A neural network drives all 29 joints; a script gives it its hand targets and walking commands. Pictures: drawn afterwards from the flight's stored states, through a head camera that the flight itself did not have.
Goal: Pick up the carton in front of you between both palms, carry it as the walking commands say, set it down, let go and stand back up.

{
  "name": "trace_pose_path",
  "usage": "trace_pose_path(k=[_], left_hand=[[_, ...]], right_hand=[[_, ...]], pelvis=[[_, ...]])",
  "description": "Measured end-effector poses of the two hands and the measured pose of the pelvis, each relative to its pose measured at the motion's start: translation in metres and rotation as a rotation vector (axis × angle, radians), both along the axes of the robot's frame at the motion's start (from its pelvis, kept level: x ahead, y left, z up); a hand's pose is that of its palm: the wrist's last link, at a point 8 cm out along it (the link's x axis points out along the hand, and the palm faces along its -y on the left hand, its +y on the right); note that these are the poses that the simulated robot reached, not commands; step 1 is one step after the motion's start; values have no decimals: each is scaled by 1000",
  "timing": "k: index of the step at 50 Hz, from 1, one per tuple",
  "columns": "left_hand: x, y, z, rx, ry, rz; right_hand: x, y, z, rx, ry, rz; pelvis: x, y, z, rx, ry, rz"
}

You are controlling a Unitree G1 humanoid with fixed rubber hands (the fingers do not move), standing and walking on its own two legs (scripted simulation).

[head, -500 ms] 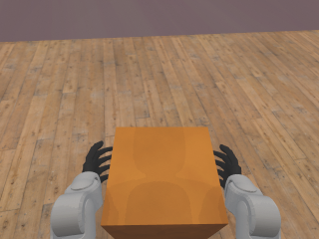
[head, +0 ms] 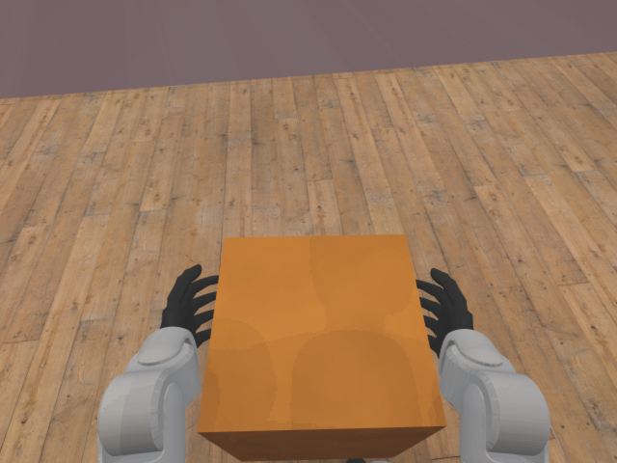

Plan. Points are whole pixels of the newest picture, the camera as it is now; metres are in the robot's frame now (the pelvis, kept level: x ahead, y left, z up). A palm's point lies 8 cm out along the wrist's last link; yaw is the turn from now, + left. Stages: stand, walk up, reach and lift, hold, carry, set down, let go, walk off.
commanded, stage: carry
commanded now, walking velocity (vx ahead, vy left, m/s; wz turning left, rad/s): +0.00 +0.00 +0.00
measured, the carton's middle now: (316, 357) +0.24 +0.00 +0.00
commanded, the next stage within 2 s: hold in 1.86 s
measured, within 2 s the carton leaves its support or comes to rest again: neither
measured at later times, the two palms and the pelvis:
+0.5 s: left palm (188, 211) +0.41 +0.17 +0.09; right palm (415, 217) +0.39 -0.13 +0.10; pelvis +0.16 +0.03 +0.00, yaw -3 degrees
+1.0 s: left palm (185, 216) +0.40 +0.17 +0.10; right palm (416, 225) +0.38 -0.13 +0.10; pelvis +0.16 +0.03 +0.00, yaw -3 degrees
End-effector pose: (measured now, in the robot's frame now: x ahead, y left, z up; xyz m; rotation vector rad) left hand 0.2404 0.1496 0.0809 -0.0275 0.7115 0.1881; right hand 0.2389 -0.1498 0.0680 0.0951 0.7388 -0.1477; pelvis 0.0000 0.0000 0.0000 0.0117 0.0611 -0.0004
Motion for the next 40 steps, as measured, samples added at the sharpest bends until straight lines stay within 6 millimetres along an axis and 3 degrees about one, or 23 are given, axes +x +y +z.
trace_pose_path(k=[5, 11, 19, 29, 40], left_hand=[[40, -2, 15, 10, -27, 6], [89, 2, 30, -8, -112, -31], [143, 18, 21, -64, -104, -35], [176, 21, 12, -48, -69, -64], [172, 21, 13, -43, -83, -64]], right_hand=[[41, -1, 12, 6, -26, 5], [81, 2, 33, -12, -111, -32], [133, 18, 40, -77, -103, -29], [156, 21, 24, -57, -69, -59], [153, 22, 24, -50, -82, -62]], pelvis=[[41, -2, 13, 17, 7, -11], [91, 8, 10, -7, -11, -26], [148, 21, 1, -2, -15, -41], [170, 32, -2, -1, 6, -54], [169, 33, -4, -6, -2, -57]])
